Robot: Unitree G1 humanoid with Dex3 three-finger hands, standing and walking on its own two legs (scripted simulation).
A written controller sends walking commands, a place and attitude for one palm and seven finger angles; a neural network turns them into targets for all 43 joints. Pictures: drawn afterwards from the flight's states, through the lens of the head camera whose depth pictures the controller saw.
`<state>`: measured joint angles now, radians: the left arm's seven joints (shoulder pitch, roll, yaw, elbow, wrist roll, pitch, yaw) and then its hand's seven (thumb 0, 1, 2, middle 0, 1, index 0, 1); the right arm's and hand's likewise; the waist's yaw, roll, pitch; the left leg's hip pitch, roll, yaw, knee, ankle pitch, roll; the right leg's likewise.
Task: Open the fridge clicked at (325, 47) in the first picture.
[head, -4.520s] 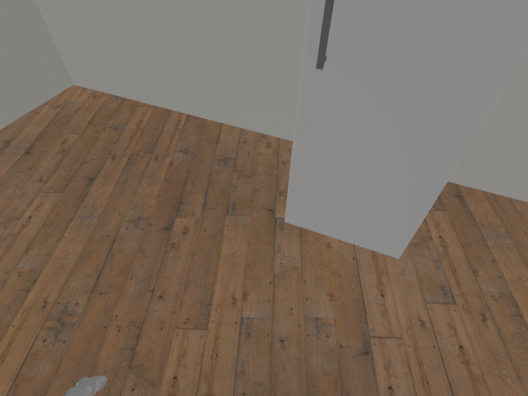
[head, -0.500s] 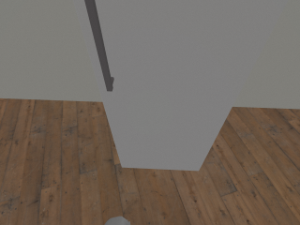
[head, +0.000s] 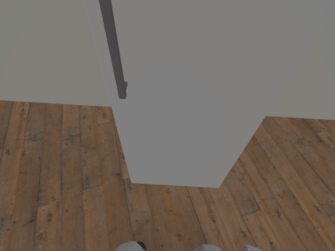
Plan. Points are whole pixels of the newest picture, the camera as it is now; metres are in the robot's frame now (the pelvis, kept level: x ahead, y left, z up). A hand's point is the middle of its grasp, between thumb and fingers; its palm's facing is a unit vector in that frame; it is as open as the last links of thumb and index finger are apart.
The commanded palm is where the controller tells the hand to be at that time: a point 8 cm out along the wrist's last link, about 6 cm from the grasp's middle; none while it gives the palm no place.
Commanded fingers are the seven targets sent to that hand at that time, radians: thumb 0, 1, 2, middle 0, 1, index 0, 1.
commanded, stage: come to a stop and stand still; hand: left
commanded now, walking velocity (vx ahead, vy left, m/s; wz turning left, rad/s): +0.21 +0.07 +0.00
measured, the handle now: (110, 15) +0.50 +0.17 +0.28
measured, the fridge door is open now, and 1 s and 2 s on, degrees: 0 0 0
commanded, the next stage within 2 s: look again from close up in 1.04 s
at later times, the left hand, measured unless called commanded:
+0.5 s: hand out of the picture -0.08 +0.13 -0.15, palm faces +0.18 -0.96 -0.19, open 7.4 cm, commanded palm none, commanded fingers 0.00 0.90 0.90 -0.20 -0.30 -0.20 -0.30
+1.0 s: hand out of the picture -0.01 +0.20 -0.17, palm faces +0.08 -0.98 -0.19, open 7.4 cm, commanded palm none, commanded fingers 0.00 0.90 0.90 -0.20 -0.30 -0.20 -0.30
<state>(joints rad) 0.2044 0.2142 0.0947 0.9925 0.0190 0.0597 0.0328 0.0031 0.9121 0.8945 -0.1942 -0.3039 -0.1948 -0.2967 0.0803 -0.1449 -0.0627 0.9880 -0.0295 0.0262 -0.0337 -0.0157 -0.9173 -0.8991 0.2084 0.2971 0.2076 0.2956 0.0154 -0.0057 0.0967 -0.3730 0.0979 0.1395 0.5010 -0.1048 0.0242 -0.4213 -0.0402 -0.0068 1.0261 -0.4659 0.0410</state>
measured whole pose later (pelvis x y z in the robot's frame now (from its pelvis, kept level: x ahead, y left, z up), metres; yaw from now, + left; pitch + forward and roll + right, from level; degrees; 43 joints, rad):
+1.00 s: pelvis -0.03 +0.02 +0.01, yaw +2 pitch -1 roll +0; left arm 0.22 0.17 0.02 1.14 0.01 0.00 0.03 0.00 0.91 0.89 -0.19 -0.30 -0.19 -0.30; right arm 0.23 -0.16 -0.02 1.12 -0.01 -0.01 -0.04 0.01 -0.94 -0.90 0.20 0.30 0.20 0.30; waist 0.01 -0.02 0.02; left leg -0.13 0.01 0.10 0.42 -0.27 0.02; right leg -0.16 -0.11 -0.03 0.42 -0.23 0.08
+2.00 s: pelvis -0.04 -0.04 +0.01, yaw +3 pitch -1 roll +0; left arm 0.26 0.15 0.00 1.12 0.01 -0.01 0.02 0.01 0.91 0.89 -0.20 -0.30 -0.20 -0.30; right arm 0.30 -0.15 0.00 1.11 -0.02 -0.01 -0.02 0.01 -0.91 -0.90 0.20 0.30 0.20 0.29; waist 0.01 0.01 0.04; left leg -0.18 0.08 0.05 0.45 -0.25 -0.06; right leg -0.21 -0.04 -0.08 0.49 -0.26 -0.01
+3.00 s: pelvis +0.04 -0.01 +0.00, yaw +4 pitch +0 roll +2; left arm 0.22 0.16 0.04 1.04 0.02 0.02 0.04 0.01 0.93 0.89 -0.20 -0.30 -0.20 -0.30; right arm 0.18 -0.15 -0.04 1.03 -0.02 0.00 -0.05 0.02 -0.92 -0.90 0.20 0.30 0.20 0.29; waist 0.02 -0.03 0.10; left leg -0.28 0.02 0.11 0.57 -0.28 0.00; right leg -0.24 -0.05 -0.07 0.63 -0.37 0.00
